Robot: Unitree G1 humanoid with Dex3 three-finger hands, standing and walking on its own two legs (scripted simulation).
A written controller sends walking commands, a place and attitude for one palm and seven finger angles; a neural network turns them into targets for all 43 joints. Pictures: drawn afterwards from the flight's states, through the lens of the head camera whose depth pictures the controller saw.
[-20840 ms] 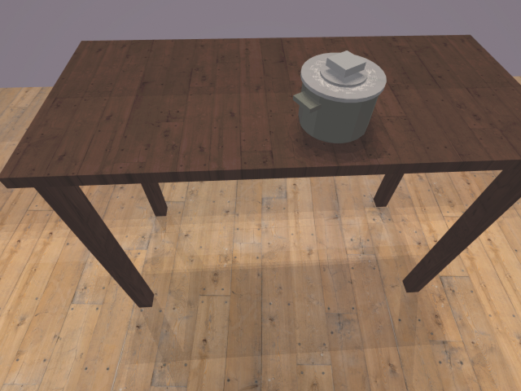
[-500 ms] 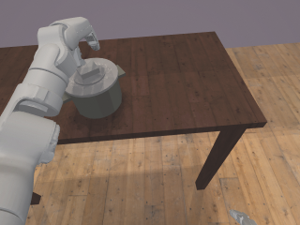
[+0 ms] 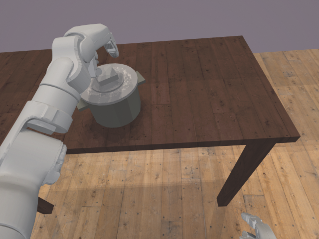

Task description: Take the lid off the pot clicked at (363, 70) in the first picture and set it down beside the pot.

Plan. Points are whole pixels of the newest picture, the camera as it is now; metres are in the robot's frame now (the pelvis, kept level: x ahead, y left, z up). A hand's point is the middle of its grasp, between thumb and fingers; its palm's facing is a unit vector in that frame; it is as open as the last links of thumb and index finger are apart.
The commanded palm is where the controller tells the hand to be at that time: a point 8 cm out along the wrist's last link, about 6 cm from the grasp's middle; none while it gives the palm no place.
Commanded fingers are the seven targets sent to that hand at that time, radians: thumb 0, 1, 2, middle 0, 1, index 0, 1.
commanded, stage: move the open hand above the knob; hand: left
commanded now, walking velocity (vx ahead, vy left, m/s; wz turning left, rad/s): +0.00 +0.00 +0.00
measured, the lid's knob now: (105, 75) +0.49 +0.15 +0.15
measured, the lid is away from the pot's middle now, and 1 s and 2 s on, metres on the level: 0.00 0.00 0.00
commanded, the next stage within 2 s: lower the open fingers around the knob in 0.18 s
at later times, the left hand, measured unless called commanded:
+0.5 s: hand (101, 65) +0.46 +0.14 +0.21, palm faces -0.28 -0.11 -0.95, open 9.9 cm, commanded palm +0.44 +0.15 +0.27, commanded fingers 0.00 -0.38 1.69 -0.88 -0.08 -0.88 -0.08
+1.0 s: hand (101, 73) +0.47 +0.15 +0.18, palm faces -0.33 -0.11 -0.94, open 9.9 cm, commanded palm +0.45 +0.15 +0.24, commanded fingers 0.00 -0.38 1.69 -0.88 -0.08 -0.88 -0.08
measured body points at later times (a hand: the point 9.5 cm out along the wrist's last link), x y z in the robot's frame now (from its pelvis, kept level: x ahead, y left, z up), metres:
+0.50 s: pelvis -0.01 +0.00 +0.00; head +0.02 -0.03 +0.45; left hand +0.47 +0.14 +0.26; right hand +0.12 -0.25 -0.13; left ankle +0.03 +0.07 -0.74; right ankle -0.04 -0.11 -0.74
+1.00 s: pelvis +0.00 -0.01 +0.00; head +0.03 -0.03 +0.45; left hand +0.48 +0.15 +0.23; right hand +0.12 -0.26 -0.13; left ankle +0.03 +0.07 -0.74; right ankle -0.04 -0.11 -0.74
